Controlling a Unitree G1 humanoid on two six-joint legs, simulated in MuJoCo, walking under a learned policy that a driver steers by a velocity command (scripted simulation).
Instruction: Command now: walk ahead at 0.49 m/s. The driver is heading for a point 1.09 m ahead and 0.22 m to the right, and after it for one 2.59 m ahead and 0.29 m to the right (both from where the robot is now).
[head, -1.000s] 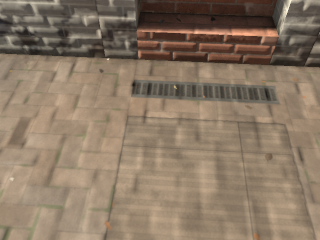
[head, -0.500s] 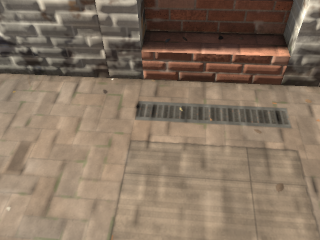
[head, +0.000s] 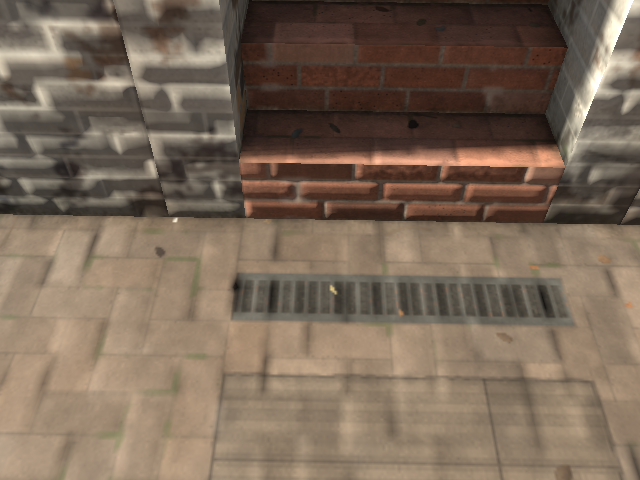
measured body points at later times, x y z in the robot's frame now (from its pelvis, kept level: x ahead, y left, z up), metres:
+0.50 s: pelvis +0.28 -0.08 +0.00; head +0.29 -0.10 +0.45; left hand +0.33 +0.18 -0.12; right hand +0.37 -0.35 -0.14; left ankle +0.29 +0.08 -0.66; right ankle +0.29 -0.16 -0.74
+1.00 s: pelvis +0.55 -0.01 -0.01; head +0.59 +0.00 +0.44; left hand +0.57 +0.25 -0.16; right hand +0.65 -0.28 -0.13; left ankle +0.61 +0.07 -0.74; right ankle +0.46 -0.15 -0.66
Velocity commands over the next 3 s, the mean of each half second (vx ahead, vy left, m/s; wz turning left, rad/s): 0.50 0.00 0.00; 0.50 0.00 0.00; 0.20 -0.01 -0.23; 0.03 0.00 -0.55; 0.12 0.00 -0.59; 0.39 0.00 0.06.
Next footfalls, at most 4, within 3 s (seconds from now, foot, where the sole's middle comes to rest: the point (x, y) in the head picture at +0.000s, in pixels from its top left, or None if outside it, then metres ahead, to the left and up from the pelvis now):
0.30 right None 0.34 -0.17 -0.78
0.86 left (291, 421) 0.65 0.07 -0.78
1.34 right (371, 349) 0.83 -0.12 -0.78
1.86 left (283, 355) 0.82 0.09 -0.78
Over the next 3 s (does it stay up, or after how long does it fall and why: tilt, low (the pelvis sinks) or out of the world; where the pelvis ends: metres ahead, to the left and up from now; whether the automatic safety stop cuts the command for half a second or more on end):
stays up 0.90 -0.17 0.01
